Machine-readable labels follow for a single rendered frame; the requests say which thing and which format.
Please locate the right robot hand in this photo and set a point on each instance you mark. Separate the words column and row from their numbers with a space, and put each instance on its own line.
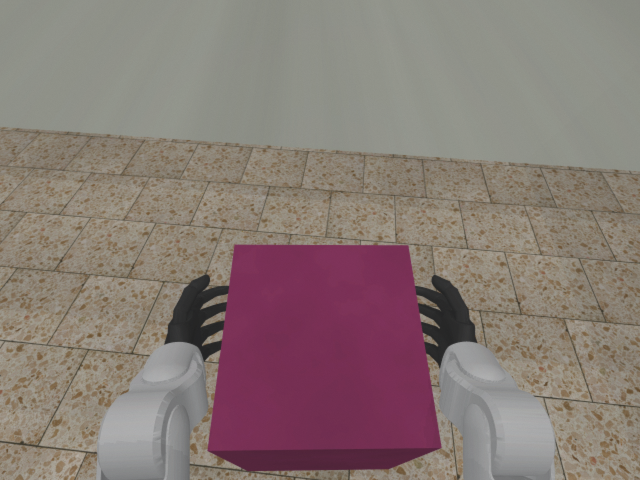
column 454, row 322

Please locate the carton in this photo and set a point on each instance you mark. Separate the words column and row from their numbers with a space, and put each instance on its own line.
column 323, row 363

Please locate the right robot forearm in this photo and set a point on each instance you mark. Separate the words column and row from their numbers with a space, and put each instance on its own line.
column 507, row 433

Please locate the left robot hand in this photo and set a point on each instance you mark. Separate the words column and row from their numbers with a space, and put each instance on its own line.
column 188, row 318

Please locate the left robot forearm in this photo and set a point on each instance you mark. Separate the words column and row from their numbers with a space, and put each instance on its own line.
column 145, row 433

